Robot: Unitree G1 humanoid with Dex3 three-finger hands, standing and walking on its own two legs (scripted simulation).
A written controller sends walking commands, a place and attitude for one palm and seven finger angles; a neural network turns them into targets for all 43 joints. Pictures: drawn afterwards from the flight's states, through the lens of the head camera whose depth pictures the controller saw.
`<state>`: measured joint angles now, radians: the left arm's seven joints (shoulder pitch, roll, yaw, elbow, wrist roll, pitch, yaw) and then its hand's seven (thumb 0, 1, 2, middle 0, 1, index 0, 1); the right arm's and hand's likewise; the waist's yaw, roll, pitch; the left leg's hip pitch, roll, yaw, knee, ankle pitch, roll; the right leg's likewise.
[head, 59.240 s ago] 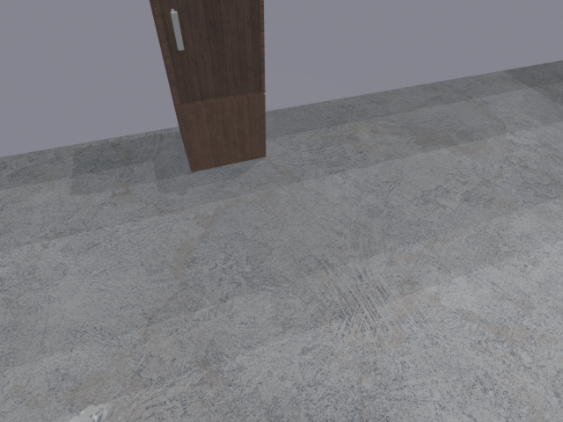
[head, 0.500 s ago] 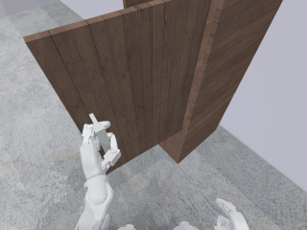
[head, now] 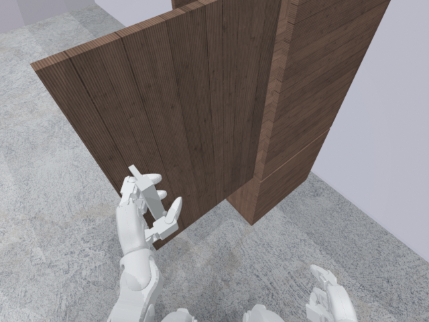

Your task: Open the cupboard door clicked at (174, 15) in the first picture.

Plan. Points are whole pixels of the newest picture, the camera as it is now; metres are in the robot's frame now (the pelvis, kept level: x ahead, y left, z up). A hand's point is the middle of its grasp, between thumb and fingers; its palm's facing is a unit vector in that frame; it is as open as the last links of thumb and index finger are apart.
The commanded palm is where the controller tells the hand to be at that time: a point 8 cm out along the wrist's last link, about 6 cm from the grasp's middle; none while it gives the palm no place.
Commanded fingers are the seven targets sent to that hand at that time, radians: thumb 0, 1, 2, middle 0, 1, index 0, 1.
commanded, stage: open thumb and fingers to let go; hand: left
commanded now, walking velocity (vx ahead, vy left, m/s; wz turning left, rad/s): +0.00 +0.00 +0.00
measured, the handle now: (147, 194) +0.34 +0.15 +0.04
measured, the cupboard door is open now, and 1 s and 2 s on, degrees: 90 91 91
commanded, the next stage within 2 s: slide the hand sideways off the handle in 0.52 s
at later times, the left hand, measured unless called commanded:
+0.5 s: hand (166, 213) +0.30 +0.10 +0.04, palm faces +0.30 -0.95 -0.01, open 14.6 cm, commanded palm +0.26 +0.15 +0.04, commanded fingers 0.00 -0.50 0.30 -0.15 -0.30 -0.15 -0.30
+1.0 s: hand (155, 236) +0.26 +0.11 +0.05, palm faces -0.14 -0.99 +0.06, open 16.2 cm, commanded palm +0.23 +0.17 +0.04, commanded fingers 0.00 -0.50 0.30 -0.15 -0.30 -0.15 -0.30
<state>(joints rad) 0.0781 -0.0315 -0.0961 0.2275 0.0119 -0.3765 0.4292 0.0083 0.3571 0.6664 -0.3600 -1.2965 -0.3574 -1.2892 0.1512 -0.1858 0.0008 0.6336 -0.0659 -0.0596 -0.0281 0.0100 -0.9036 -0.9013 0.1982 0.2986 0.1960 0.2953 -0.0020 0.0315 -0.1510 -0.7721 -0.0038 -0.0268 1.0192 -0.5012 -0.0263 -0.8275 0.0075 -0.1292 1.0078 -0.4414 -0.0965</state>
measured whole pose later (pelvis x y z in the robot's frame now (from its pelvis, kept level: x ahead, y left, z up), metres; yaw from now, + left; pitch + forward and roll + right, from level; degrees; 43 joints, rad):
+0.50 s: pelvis -0.01 +0.02 +0.00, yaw -1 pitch +14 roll +0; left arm 0.02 -0.06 -0.14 0.29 0.05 -0.38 0.49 -0.01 -0.49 0.31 -0.32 -0.81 -0.32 -0.81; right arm 0.19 -0.19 0.00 0.62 -0.07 -0.06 -0.01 0.01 -0.90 -0.90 0.20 0.30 0.20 0.30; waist 0.00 0.02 -0.16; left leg -0.78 -0.01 0.00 1.04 -0.50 0.01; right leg -0.84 0.00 -0.10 1.02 -0.42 -0.07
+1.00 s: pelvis +0.00 +0.05 +0.00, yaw -2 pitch +13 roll -1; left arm 0.21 0.06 -0.16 0.08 -0.10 -0.34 -0.03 -0.01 -0.50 0.30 -0.11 -0.33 -0.18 -0.34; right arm 0.24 -0.22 0.02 0.50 0.00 -0.12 0.00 0.01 -0.90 -0.90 0.20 0.30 0.20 0.30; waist 0.00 0.03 -0.15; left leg -0.76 -0.03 0.02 1.05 -0.53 0.04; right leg -0.82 -0.01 -0.08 1.02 -0.44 -0.03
